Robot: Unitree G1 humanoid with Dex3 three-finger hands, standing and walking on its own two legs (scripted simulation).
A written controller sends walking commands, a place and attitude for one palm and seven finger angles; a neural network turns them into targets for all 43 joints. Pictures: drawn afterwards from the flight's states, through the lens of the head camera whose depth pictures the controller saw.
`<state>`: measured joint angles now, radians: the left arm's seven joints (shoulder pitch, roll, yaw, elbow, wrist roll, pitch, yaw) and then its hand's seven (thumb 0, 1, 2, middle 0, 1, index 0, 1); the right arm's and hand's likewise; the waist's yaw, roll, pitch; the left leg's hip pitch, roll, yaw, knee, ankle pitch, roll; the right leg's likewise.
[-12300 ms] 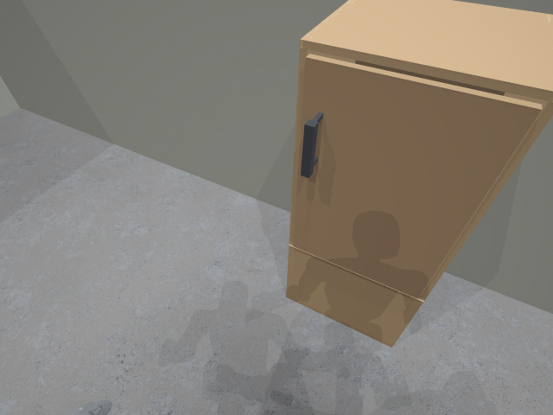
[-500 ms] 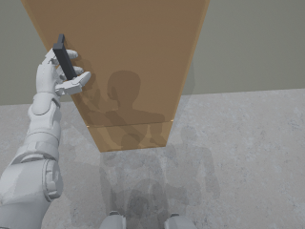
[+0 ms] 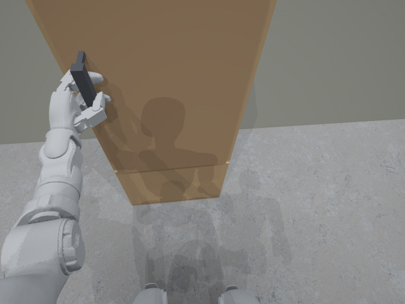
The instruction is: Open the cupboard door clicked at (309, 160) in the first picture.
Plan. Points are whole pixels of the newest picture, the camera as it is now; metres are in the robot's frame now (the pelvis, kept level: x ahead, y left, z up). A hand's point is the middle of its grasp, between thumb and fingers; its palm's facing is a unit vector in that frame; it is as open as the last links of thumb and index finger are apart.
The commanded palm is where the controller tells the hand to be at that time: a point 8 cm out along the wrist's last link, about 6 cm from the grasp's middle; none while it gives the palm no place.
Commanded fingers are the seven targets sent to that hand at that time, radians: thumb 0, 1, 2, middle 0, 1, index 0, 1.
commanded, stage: pull the door open along its arc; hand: left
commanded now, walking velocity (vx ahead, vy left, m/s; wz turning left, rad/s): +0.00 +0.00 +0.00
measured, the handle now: (90, 87) +0.53 +0.21 +0.10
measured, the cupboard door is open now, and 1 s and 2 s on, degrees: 1 44 37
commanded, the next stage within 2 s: open thumb and fingers to let go in 0.96 s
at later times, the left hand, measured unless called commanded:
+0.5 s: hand (127, 169) +0.34 +0.11 +0.09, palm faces +0.22 -0.97 +0.10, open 6.2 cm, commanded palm +0.29 +0.17 +0.09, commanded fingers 0.00 0.90 0.90 -0.40 -1.35 -0.40 -1.35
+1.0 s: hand (177, 207) +0.27 +0.03 +0.10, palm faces +0.34 -0.94 -0.03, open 6.1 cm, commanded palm +0.22 +0.07 +0.09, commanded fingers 0.00 0.90 0.90 -0.40 -1.35 -0.40 -1.35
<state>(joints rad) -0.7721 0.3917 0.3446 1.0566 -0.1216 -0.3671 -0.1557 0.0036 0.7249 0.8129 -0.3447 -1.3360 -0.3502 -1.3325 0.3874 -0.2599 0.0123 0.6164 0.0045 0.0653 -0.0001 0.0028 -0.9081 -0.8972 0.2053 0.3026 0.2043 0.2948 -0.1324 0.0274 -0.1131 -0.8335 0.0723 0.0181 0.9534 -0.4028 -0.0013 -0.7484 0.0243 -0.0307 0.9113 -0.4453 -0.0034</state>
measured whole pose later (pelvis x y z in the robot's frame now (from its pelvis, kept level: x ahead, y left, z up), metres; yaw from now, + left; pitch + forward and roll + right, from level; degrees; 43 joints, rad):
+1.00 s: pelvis +0.02 -0.05 +0.02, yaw +4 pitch +4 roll +1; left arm 0.30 -0.05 -0.29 -0.08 0.05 -0.09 0.50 0.01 0.68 0.73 -0.31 -1.31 -0.35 -1.33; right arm 0.24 -0.20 0.01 0.53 -0.05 0.05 0.03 0.01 -0.91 -0.90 0.20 0.30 0.20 0.29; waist -0.03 0.05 -0.10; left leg -0.48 0.06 -0.04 0.79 -0.38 -0.05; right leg -0.40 0.02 -0.09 0.81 -0.48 -0.07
